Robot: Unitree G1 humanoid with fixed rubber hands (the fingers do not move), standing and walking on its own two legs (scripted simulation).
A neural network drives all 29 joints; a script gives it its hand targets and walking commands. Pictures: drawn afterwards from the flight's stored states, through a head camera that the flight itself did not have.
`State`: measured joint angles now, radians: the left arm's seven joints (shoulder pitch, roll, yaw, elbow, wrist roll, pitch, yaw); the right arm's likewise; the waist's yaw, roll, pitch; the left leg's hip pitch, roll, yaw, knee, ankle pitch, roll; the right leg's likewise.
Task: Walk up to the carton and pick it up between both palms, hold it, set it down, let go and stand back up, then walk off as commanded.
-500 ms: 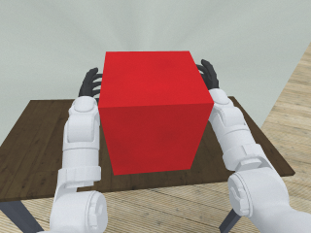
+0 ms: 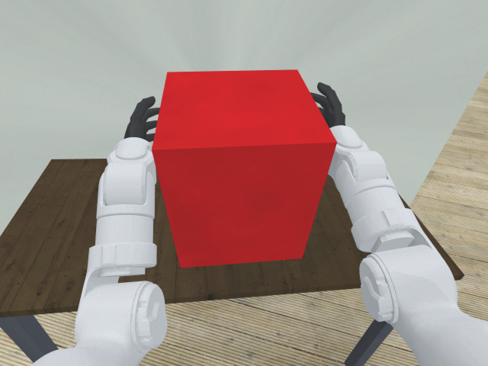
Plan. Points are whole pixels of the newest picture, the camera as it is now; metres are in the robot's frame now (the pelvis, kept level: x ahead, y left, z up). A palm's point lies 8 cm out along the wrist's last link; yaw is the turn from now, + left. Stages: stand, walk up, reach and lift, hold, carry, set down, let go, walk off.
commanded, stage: reach and lift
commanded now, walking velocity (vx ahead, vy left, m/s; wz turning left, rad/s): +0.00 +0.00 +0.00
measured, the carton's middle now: (238, 170) +0.37 +0.00 +0.19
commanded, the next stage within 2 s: hold in 0.30 s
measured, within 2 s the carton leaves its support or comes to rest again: neither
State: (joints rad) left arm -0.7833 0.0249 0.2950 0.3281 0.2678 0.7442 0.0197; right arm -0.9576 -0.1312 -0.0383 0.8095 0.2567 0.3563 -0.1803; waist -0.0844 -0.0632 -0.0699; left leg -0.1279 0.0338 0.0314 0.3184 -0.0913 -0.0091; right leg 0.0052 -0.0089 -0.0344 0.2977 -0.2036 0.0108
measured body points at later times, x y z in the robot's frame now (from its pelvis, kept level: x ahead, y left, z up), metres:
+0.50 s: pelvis +0.01 +0.00 +0.00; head -0.06 +0.02 +0.44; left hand +0.39 +0.15 +0.25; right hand +0.40 -0.16 +0.27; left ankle +0.06 +0.12 -0.75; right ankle -0.02 -0.12 -0.75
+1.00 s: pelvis +0.00 +0.00 +0.00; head -0.09 +0.02 +0.44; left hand +0.38 +0.15 +0.27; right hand +0.39 -0.15 +0.30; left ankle +0.06 +0.12 -0.75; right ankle -0.02 -0.12 -0.75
